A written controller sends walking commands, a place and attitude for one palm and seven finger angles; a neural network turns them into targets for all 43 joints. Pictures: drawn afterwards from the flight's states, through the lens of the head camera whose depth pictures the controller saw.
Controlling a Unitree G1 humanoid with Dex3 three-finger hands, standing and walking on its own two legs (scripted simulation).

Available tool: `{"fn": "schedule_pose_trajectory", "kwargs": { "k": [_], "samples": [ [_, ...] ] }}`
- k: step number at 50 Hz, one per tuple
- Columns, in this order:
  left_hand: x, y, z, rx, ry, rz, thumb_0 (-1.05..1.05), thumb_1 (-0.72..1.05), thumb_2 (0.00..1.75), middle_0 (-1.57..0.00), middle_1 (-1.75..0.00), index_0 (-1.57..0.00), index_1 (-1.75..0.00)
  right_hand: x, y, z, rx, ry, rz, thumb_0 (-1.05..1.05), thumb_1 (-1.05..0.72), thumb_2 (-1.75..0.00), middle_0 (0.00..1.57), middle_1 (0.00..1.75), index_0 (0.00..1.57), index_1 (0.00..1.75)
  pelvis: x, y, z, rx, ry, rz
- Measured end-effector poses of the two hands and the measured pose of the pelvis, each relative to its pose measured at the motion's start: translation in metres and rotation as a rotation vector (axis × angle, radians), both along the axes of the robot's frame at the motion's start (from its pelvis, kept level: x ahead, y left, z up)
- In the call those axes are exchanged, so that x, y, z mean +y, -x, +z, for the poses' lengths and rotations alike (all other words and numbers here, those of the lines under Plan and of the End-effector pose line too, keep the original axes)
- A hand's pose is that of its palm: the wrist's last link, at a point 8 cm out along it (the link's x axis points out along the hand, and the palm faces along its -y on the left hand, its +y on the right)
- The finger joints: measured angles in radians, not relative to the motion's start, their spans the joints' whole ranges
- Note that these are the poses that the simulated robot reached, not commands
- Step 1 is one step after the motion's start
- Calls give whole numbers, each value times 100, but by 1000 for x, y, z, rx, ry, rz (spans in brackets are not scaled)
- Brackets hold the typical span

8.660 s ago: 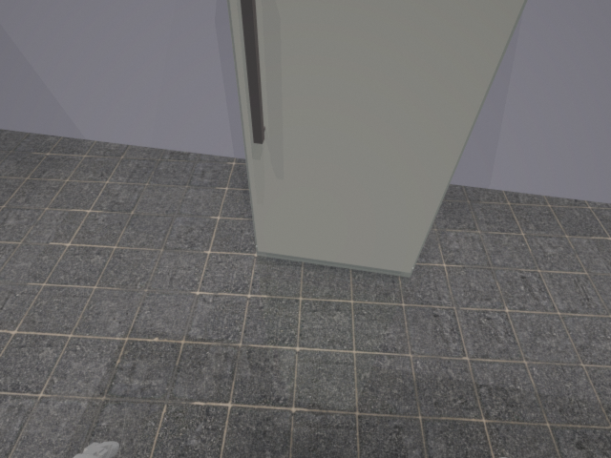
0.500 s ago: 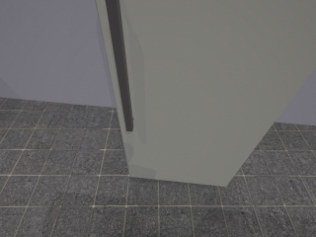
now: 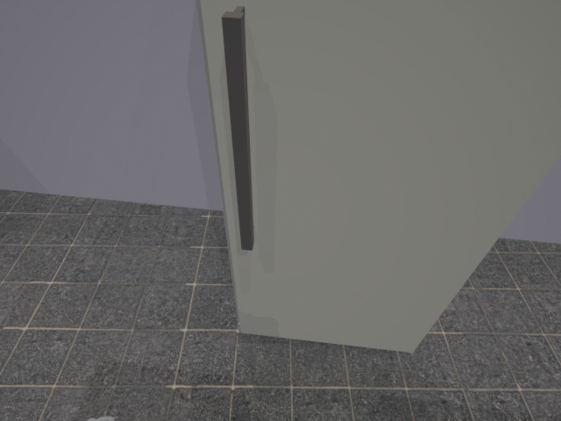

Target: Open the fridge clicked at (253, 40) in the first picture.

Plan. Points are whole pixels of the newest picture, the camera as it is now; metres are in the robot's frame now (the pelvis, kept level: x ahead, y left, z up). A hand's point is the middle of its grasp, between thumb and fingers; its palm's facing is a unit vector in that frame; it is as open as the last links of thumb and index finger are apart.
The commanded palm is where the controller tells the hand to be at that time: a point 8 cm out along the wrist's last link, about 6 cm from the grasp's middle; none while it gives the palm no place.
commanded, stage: look again from close up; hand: left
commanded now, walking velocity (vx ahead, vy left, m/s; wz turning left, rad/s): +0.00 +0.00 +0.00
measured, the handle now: (244, 155) +0.52 +0.10 +0.11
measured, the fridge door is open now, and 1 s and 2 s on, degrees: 0 0 0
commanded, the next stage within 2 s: none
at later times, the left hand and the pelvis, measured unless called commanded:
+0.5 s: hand out of the picture +0.01 +0.21 -0.17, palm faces -0.04 -0.96 -0.27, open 7.4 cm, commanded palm none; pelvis +0.00 +0.00 +0.01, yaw +0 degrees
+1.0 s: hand out of the picture +0.02 +0.20 -0.16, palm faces -0.03 -0.96 -0.27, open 7.4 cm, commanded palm none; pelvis +0.00 -0.01 +0.01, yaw +0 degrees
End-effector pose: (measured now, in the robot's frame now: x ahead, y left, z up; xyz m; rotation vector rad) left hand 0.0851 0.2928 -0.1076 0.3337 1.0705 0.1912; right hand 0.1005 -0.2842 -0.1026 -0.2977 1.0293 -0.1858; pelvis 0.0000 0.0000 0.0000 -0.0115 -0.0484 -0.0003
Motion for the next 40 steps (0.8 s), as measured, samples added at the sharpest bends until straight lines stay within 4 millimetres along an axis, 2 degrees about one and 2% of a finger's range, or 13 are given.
{"fn": "schedule_pose_trajectory", "kwargs": {
  "k": [7,16,22,30,40],
  "samples": [
    [0,19,-4,66,9,2,0,90,90,-20,-30,-20,-30,1,7,-2,43,-5,3,0,-90,-89,20,30,21,30,2,1,2,1,-3,2],
    [-17,56,-19,186,60,26,1,90,90,-20,-30,-20,-30,8,40,-12,161,-28,-27,0,-90,-89,20,30,21,30,1,1,4,1,-2,5],
    [-28,73,-25,237,85,41,1,90,90,-20,-30,-20,-30,13,59,-17,219,-43,-50,1,-90,-89,20,30,21,30,0,2,5,0,-2,6],
    [-35,79,-27,254,95,49,1,90,90,-20,-30,-20,-30,18,71,-21,249,-62,-69,1,-90,-89,20,30,21,30,-1,3,5,2,-3,6],
    [-38,72,-24,233,89,53,0,90,90,-20,-30,-20,-30,20,69,-24,242,-78,-72,0,-90,-89,20,30,21,30,-4,2,5,3,-5,6]
  ]
}}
